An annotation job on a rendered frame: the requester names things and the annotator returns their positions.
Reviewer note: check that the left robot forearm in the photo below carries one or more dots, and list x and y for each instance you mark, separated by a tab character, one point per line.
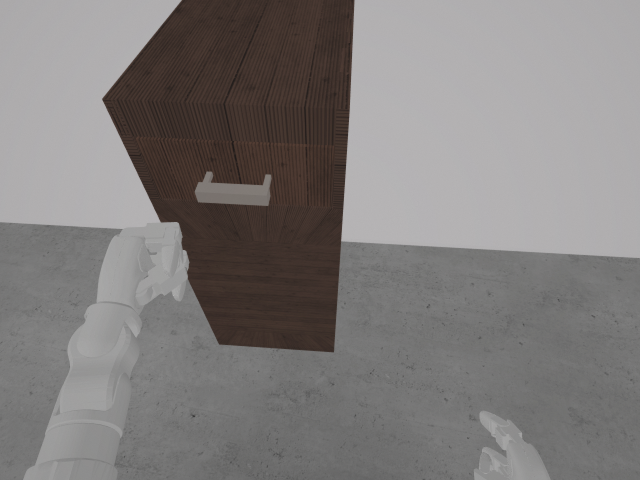
82	437

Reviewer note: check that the robot left hand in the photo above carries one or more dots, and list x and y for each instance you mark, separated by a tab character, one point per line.
127	262

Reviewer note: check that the cabinet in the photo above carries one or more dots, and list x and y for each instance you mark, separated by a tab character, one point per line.
276	71

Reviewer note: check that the robot right hand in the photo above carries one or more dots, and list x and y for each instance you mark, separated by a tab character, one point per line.
523	461

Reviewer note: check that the handle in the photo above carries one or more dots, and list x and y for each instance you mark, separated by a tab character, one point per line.
224	193

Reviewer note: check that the drawer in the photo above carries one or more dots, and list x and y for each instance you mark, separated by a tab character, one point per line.
302	174

